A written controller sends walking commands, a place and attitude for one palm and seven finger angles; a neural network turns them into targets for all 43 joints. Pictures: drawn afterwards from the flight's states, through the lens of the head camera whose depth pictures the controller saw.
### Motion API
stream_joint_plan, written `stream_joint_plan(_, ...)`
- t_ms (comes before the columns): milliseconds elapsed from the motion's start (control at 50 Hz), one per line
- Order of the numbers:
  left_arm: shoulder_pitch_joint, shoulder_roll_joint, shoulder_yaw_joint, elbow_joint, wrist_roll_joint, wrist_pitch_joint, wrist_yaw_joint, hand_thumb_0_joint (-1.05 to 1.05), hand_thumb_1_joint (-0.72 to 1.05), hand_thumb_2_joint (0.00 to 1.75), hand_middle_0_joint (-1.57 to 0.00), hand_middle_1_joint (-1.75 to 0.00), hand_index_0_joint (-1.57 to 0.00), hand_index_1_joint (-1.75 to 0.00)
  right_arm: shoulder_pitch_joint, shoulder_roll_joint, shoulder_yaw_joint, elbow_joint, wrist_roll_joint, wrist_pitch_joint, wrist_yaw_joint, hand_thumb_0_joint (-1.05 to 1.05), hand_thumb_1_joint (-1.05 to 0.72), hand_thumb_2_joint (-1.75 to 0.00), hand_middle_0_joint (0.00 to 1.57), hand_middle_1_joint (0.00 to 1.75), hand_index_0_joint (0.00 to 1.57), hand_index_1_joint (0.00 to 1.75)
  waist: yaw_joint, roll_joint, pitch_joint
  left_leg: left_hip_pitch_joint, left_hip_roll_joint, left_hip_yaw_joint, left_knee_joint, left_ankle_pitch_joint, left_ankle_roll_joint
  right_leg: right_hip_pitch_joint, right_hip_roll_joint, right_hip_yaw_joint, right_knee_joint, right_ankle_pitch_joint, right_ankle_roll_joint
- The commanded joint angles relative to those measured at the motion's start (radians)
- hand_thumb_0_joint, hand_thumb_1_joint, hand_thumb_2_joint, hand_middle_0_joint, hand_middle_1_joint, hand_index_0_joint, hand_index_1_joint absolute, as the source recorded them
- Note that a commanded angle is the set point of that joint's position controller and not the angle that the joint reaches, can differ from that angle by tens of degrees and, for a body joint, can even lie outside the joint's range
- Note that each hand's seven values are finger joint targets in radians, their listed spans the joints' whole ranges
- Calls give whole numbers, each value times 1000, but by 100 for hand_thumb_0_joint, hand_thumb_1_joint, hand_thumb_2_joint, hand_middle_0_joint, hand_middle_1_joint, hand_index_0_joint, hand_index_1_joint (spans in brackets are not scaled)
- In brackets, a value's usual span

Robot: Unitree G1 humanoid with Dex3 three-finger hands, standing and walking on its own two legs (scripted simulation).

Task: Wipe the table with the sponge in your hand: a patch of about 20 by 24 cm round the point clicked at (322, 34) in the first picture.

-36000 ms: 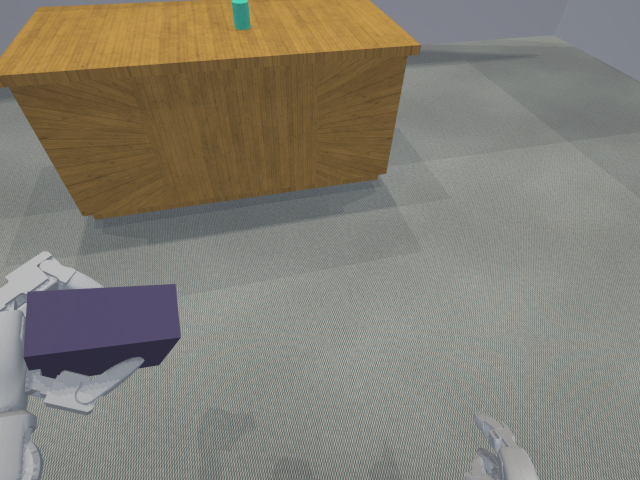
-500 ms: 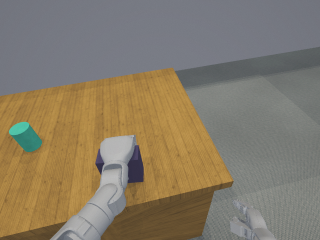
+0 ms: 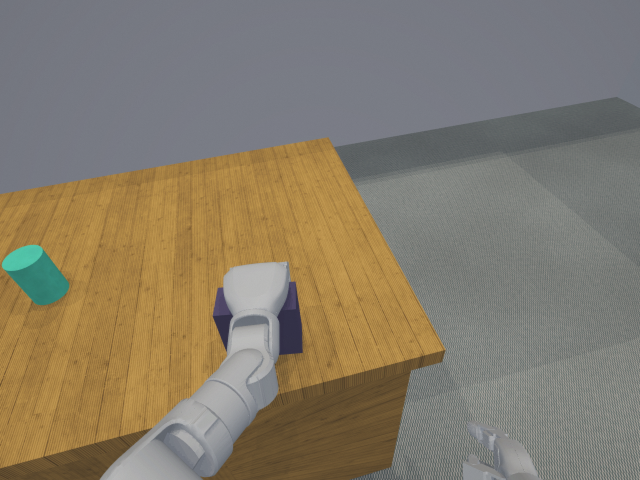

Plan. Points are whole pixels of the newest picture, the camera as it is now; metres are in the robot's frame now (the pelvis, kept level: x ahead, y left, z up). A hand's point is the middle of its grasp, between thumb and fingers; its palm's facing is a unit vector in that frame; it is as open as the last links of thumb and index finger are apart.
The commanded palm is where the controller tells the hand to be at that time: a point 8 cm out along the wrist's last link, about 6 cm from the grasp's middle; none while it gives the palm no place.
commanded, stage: slide across to the third lane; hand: left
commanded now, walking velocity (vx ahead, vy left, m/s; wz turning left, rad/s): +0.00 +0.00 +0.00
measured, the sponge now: (263, 328) +0.34 +0.14 -0.01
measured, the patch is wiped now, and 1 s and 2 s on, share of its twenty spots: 0.80 0.80 0.95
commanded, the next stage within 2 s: wipe forward along the third lane in 0.16 s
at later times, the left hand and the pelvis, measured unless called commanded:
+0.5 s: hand (266, 303) +0.36 +0.13 +0.02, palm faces -0.08 -0.02 -1.00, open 9.5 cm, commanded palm +0.34 +0.12 +0.05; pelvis -0.01 -0.01 +0.00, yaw +0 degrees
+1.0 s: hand (271, 277) +0.41 +0.13 +0.03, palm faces -0.07 +0.01 -1.00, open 9.5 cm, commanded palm +0.40 +0.14 +0.05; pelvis -0.03 +0.00 -0.01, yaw -1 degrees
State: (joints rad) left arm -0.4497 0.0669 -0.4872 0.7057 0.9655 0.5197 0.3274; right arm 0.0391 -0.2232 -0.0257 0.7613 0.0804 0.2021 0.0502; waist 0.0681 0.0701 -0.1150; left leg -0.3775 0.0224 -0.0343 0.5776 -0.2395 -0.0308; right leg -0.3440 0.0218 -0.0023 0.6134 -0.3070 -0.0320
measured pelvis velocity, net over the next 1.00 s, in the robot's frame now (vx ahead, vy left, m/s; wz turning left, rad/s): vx -0.03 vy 0.00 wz -0.03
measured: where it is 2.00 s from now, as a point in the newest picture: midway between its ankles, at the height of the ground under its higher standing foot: outside the picture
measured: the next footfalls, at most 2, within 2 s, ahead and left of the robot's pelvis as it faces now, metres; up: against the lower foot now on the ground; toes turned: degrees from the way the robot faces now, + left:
none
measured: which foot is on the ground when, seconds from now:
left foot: down 0.00-1.00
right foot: down 0.00-1.00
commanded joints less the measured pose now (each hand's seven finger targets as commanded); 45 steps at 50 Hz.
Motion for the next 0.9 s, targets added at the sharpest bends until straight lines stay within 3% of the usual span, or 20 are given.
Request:
stream_joint_plan(0,-287,-36,28,-90,-13,-20,9,0,10,130,-120,-160,-120,-160,-209,-94,-26,-158,7,-47,-7,0,-90,-90,20,30,20,30,-21,-180,-161,105,-42,49,-62,29,61,-2,9,2,-145,110,-33)
stream_joint_plan(40,-336,-47,19,-74,-15,-28,15,0,10,130,-120,-160,-120,-160,-199,-92,-27,-152,8,-51,-10,0,-90,-90,20,30,20,30,-36,-191,-152,98,-43,50,-56,15,61,-19,8,2,-147,97,-29)
stream_joint_plan(80,-294,-34,46,-77,-24,-34,11,0,10,130,-120,-160,-120,-160,-201,-94,-30,-157,5,-55,-11,0,-90,-90,20,30,20,30,-11,-182,-175,98,-41,46,-65,30,61,-2,14,7,-151,115,-35)
stream_joint_plan(140,-338,-58,16,-47,-19,-45,18,0,10,130,-120,-160,-120,-160,-193,-90,-28,-151,8,-56,-15,0,-90,-90,20,30,20,30,-41,-189,-136,94,-43,54,-55,3,62,-35,7,8,-157,77,-28)
stream_joint_plan(160,-335,-57,18,-37,-18,-47,19,0,10,130,-120,-160,-120,-160,-185,-91,-29,-148,6,-60,-15,0,-90,-90,20,30,20,30,-38,-200,-146,93,-44,53,-55,2,63,-32,7,8,-158,76,-27)
stream_joint_plan(180,-322,-35,45,-50,-25,-51,17,0,10,130,-120,-160,-120,-160,-192,-93,-30,-152,5,-62,-17,0,-90,-90,20,30,20,30,-23,-185,-154,94,-41,48,-66,12,62,-23,11,15,-164,92,-32)
stream_joint_plan(240,-354,-41,35,-19,-26,-56,24,0,10,130,-120,-160,-120,-160,-182,-92,-27,-147,7,-66,-21,0,-90,-90,20,30,20,30,-43,-210,-133,86,-42,54,-56,-7,64,-37,4,13,-166,67,-22)
stream_joint_plan(280,-359,-10,75,0,-25,-59,24,0,10,130,-120,-160,-120,-160,-179,-95,-28,-141,3,-67,-27,0,-90,-90,20,30,20,30,-30,-208,-140,78,-40,49,-64,-1,62,-36,9,17,-169,82,-26)
stream_joint_plan(320,-417,3,78,40,-11,-64,32,0,10,130,-120,-160,-120,-160,-163,-96,-24,-126,2,-67,-34,0,-90,-90,20,30,20,30,-55,-204,-123,70,-41,55,-54,-18,61,-60,4,11,-159,71,-20)
stream_joint_plan(380,-446,22,112,87,4,-72,37,0,10,130,-120,-160,-120,-160,-153,-97,-24,-114,-4,-71,-43,0,-90,-90,20,30,20,30,-50,-205,-131,56,-39,49,-59,-22,58,-78,9,16,-159,66,-23)
stream_joint_plan(440,-504,31,119,153,18,-78,52,0,10,130,-120,-160,-120,-160,-127,-96,-20,-105,-6,-73,-52,0,-90,-90,20,30,20,30,-75,-213,-118,28,-40,55,-42,-50,57,-109,3,9,-146,34,-14)
stream_joint_plan(460,-520,48,138,165,24,-80,59,0,10,130,-120,-160,-120,-160,-121,-97,-21,-99,-10,-75,-56,0,-90,-90,20,30,20,30,-77,-205,-125,25,-38,58,-39,-49,56,-114,2,14,-145,39,-14)
stream_joint_plan(480,-503,87,181,171,20,-80,59,0,10,130,-120,-160,-120,-160,-121,-100,-22,-99,-16,-75,-61,0,-90,-90,20,30,20,30,-60,-219,-147,11,-38,52,-44,-42,55,-99,6,20,-148,48,-16)
stream_joint_plan(500,-512,69,159,196,29,-75,64,0,10,130,-120,-160,-120,-160,-115,-99,-18,-100,-12,-72,-64,0,-90,-90,20,30,20,30,-76,-201,-148,8,-39,59,-37,-52,54,-111,2,17,-139,30,-12)
stream_joint_plan(560,-531,34,143,255,41,-62,76,0,10,130,-120,-160,-120,-160,-94,-97,-20,-96,-16,-72,-62,0,-90,-90,20,30,20,30,-86,-186,-146,-12,-36,61,-25,-61,50,-145,3,10,-131,25,-13)
stream_joint_plan(660,-620,63,177,299,26,-43,95,0,10,130,-120,-160,-120,-160,-69,-102,-20,-90,-19,-75,-70,0,-90,-90,20,30,20,30,-104,-184,-184,-45,-32,64,-9,-78,51,-158,2,11,-120,13,-5)
stream_joint_plan(680,-620,90,207,305,20,-43,96,0,10,130,-120,-160,-120,-160,-66,-105,-23,-90,-23,-77,-72,0,-90,-90,20,30,20,30,-95,-192,-210,-53,-30,58,-10,-68,51,-145,5,12,-114,30,-5)
stream_joint_plan(740,-647,71,188,337,14,-36,106,0,10,130,-120,-160,-120,-160,-46,-105,-22,-83,-22,-81,-77,0,-90,-90,20,30,20,30,-116,-194,-200,-69,-30,68,2,-88,54,-172,3,11,-115,0,2)
stream_joint_plan(820,-691,135,221,369,15,-29,108,0,10,130,-120,-160,-120,-160,-21,-118,-22,-76,-23,-91,-87,0,-90,-90,20,30,20,30,-129,-227,-202,-101,-28,66,10,-107,57,-186,4,14,-115,-40,10)
stream_joint_plan(880,-758,170,240,374,16,-27,107,0,10,130,-120,-160,-120,-160,-8,-120,-22,-73,-23,-100,-94,0,-90,-90,20,30,20,30,-139,-198,-214,-120,-27,62,11,-121,58,-200,5,12,-103,-58,9)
